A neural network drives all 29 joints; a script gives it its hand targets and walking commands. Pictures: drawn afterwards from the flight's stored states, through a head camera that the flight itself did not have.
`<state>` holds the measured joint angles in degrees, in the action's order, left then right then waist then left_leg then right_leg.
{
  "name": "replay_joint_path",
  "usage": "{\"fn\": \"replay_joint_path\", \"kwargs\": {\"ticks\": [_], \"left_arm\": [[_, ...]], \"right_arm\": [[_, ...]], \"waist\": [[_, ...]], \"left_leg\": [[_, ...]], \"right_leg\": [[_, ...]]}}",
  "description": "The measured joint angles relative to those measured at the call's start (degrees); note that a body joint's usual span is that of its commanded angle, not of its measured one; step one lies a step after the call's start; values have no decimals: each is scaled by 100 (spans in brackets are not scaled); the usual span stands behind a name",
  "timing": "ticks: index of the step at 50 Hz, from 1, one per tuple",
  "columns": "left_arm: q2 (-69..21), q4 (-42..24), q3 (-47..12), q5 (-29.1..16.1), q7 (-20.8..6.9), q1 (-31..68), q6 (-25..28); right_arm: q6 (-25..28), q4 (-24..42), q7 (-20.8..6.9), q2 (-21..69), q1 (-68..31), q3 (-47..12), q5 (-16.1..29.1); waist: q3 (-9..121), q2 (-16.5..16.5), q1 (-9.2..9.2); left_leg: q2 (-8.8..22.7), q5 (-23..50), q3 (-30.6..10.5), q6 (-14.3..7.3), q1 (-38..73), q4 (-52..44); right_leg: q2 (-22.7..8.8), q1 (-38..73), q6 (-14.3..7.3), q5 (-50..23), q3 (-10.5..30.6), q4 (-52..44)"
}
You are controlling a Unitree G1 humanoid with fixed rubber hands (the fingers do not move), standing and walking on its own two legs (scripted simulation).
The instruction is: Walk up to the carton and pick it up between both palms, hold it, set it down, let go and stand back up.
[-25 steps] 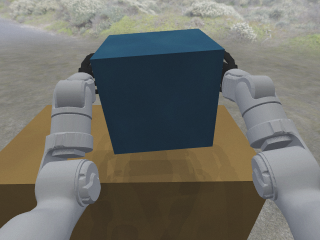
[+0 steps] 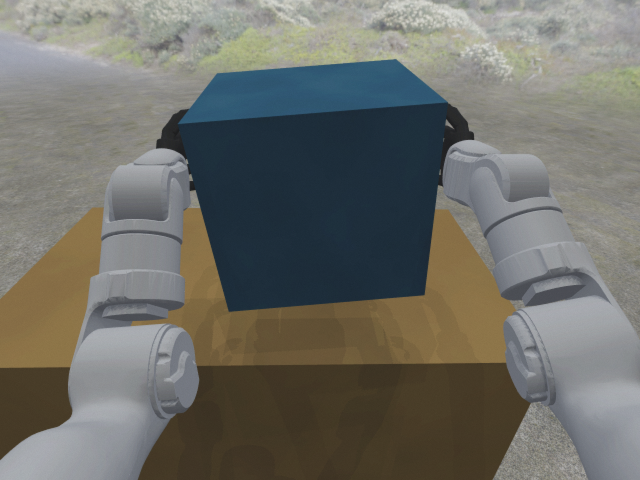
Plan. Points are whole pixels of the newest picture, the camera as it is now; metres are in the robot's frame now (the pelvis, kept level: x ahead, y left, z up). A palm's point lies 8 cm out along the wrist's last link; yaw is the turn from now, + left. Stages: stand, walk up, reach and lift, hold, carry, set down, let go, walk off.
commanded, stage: hold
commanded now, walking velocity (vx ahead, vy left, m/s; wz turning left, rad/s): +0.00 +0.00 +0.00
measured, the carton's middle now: (316, 179) +0.39 -0.01 +0.28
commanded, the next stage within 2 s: none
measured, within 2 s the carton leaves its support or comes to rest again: neither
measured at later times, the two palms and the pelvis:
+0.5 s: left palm (170, 166) +0.37 +0.16 +0.31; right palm (455, 158) +0.36 -0.16 +0.32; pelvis +0.00 +0.00 +0.00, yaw +0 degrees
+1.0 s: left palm (171, 167) +0.37 +0.16 +0.31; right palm (454, 159) +0.36 -0.16 +0.32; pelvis +0.00 +0.00 +0.00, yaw +0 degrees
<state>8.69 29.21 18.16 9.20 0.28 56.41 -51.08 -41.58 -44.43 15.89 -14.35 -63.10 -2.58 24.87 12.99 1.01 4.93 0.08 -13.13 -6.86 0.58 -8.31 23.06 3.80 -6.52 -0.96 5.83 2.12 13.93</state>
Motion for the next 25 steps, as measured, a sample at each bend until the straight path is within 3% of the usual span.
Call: {"fn": "replay_joint_path", "kwargs": {"ticks": [25], "left_arm": [[-58,-95,22,54,39,7,-50]], "right_arm": [[36,-37,-48,-13,-11,60,9]], "waist": [[13,-11,5]], "left_leg": [[-26,-5,20,-30,32,-3]], "right_leg": [[-23,31,28,14,29,3]]}}
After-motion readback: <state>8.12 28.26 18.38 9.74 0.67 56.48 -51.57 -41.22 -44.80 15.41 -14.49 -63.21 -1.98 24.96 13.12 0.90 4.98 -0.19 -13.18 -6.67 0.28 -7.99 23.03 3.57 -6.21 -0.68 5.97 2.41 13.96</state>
